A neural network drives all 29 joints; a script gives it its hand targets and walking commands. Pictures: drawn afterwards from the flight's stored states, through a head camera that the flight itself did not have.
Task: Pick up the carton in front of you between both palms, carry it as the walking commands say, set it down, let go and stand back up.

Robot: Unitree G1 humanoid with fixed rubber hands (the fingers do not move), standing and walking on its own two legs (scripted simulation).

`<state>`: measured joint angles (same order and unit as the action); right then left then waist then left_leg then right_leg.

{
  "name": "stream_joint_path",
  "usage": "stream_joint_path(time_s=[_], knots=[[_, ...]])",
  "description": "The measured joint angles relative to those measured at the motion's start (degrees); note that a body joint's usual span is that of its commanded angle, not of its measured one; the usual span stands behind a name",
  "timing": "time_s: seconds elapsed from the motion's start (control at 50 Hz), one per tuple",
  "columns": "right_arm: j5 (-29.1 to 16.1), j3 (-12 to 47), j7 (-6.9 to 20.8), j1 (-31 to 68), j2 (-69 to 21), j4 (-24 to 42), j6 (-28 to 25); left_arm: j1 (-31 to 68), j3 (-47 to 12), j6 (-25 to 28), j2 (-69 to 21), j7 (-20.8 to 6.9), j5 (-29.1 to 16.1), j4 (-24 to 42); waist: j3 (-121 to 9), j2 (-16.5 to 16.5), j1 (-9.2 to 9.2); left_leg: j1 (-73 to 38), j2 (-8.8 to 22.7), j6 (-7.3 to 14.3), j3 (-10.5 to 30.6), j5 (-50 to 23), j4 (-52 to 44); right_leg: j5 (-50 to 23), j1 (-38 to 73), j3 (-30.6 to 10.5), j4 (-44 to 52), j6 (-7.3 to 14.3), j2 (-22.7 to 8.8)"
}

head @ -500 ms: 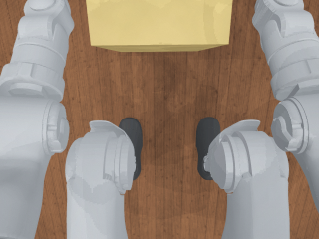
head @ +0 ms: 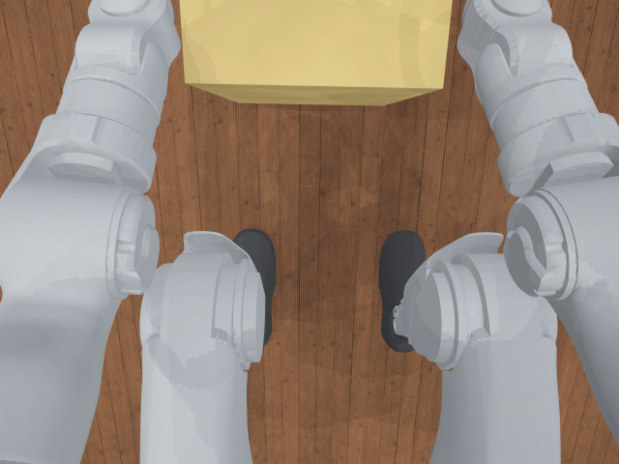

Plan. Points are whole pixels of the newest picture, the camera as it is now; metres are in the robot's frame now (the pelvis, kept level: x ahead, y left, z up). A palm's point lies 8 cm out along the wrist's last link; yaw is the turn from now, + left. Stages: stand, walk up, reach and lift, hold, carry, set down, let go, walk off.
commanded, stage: reach and lift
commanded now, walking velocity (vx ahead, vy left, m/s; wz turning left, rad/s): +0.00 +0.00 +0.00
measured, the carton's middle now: out of the picture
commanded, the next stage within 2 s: none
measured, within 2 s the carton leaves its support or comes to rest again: leaves its support in 0.26 s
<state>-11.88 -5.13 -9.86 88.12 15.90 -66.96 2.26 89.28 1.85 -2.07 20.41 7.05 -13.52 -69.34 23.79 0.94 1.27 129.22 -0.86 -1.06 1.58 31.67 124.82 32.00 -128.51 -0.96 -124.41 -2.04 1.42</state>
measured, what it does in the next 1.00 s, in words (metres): rises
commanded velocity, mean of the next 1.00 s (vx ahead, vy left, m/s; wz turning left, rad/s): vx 0.00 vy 0.00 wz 0.00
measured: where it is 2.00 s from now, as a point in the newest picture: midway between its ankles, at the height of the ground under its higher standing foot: (328, 310)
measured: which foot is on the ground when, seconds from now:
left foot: down 0.00-1.00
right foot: down 0.00-1.00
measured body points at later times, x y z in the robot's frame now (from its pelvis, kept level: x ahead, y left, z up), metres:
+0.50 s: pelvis +0.01 -0.01 +0.02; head +0.31 +0.02 +0.35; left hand +0.54 +0.18 -0.07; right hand +0.55 -0.12 -0.07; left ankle +0.12 +0.12 -0.34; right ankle +0.12 -0.13 -0.34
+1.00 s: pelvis +0.01 -0.01 +0.14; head +0.26 +0.01 +0.52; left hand +0.49 +0.18 +0.08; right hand +0.51 -0.12 +0.09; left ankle +0.12 +0.12 -0.34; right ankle +0.12 -0.13 -0.34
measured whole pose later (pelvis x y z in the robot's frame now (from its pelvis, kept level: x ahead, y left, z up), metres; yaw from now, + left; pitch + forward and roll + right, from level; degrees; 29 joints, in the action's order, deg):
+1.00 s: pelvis +0.01 -0.01 +0.14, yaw +2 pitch +42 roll +0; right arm 12.5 -27.5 -3.4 56.4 -3.0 -35.4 23.2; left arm 56.0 25.8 -24.2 0.5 0.0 12.6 -36.1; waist -10.5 1.6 0.8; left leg 110.9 -2.1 -1.9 2.5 27.2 96.2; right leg 28.5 -110.3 -2.9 -96.9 -2.0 3.7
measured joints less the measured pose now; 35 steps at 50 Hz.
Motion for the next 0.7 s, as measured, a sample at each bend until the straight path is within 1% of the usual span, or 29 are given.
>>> stream_joint_path(time_s=[0.04, 0.08, 0.14, 0.18, 0.22, 0.28, 0.34, 0.38, 0.44, 0.48, 0.6, 0.64, 0.7], knots=[[1.4, -1.5, -0.1, 0.8, -0.2, -0.6, 0.7, 1.0, 0.9, -0.6, -0.1, -0.1, 1.1, -0.9, 0.3, 0.0, -0.01, 0.0, 0.0, 0.1, 0.0, -0.1, 0.2, -0.1, 0.0, 0.0, -0.2, 0.0, 0.0], [3.5, -3.8, 0.5, 1.2, -0.5, -0.3, 2.0, 1.5, 2.7, -1.9, -0.3, -0.6, 3.0, -0.8, 0.3, 0.1, 0.01, 0.2, 0.0, 0.1, -0.1, -0.1, 0.7, -0.1, -0.2, -0.1, -0.7, 0.0, 0.1], [6.2, -6.6, 2.2, 0.4, -1.3, 1.9, 4.2, 0.4, 5.4, -4.3, -0.9, -2.4, 5.6, 1.8, 0.0, 0.1, 0.08, 0.7, 0.3, 0.4, -0.3, 0.2, 1.9, -0.1, -0.9, -0.4, -1.8, -0.2, 0.5], [7.1, -8.0, 2.6, -0.7, -2.0, 4.3, 5.7, -1.0, 6.9, -5.5, -1.3, -2.6, 6.6, 4.0, -0.3, -0.1, 0.04, 1.1, 0.5, 0.6, -0.5, 0.4, 2.7, 0.1, -1.3, -0.6, -2.5, -0.4, 0.7], [7.3, -7.7, 2.8, -1.4, -1.9, 5.6, 6.9, -2.5, 7.4, -6.9, -1.7, -2.7, 6.6, 6.5, -0.7, -0.1, 0.02, 1.3, 0.5, 0.7, -0.7, 0.6, 3.2, 0.2, -1.6, -0.8, -3.1, -0.5, 0.8], [6.1, -6.9, 1.2, -3.3, -1.8, 8.4, 9.1, -5.6, 6.3, -9.0, -2.9, -1.9, 6.0, 10.6, -2.8, 0.5, -0.01, 1.9, 0.5, 0.7, -0.9, 0.9, 3.4, 0.5, -2.3, -1.0, -3.5, -0.6, 0.9], [5.8, -7.4, 0.1, -7.3, -3.3, 12.9, 10.8, -8.6, 5.9, -11.4, -4.2, 0.7, 6.3, 14.7, -6.9, 0.9, -0.34, 2.5, 0.0, 0.3, -0.5, 0.9, 2.7, 1.0, -2.7, -1.2, -2.9, -1.0, 1.4], [6.7, -9.1, 0.3, -10.9, -4.7, 16.3, 11.6, -11.6, 7.8, -12.8, -5.7, 0.3, 7.7, 17.8, -10.6, 1.1, -0.42, 2.5, -0.5, -0.1, -0.1, 0.9, 1.7, 1.3, -2.5, -1.4, -1.9, -1.7, 1.9], [9.3, -12.2, 1.4, -16.1, -7.3, 20.2, 13.1, -16.1, 11.6, -14.6, -8.7, -0.7, 11.3, 21.3, -16.7, 1.2, -0.27, 1.8, -1.0, -0.6, 0.4, 0.8, -0.8, 1.5, -1.7, -1.6, 0.3, -1.8, 2.4], [11.9, -14.7, 2.2, -18.6, -9.3, 21.5, 14.1, -18.8, 14.5, -15.7, -10.7, -1.6, 14.0, 22.7, -20.5, 1.2, -0.05, 0.8, -1.1, -0.8, 0.5, 0.5, -3.1, 1.2, -0.8, -1.5, 2.4, -1.2, 2.3], [21.1, -22.5, 4.7, -21.5, -14.2, 21.6, 16.6, -22.7, 22.3, -18.3, -14.6, -4.9, 21.9, 23.3, -27.7, 0.9, 0.07, -3.6, -1.2, -1.0, 0.8, -1.6, -11.2, -0.9, 3.5, -1.2, 10.3, -0.3, 1.8], [23.2, -24.0, 5.2, -21.8, -15.1, 21.8, 17.2, -23.1, 23.8, -18.7, -15.3, -5.6, 23.9, 23.4, -28.7, 0.7, -0.07, -4.9, -1.2, -1.0, 0.9, -2.6, -13.7, -1.7, 4.9, -1.2, 12.8, -0.3, 1.8], [24.9, -25.1, 5.8, -22.2, -15.8, 23.0, 17.9, -23.4, 25.5, -19.2, -16.3, -6.3, 26.0, 24.2, -29.8, 0.4, -0.24, -6.7, -1.4, -1.0, 1.1, -3.8, -16.9, -2.9, 6.6, -1.4, 16.0, -0.5, 2.3]])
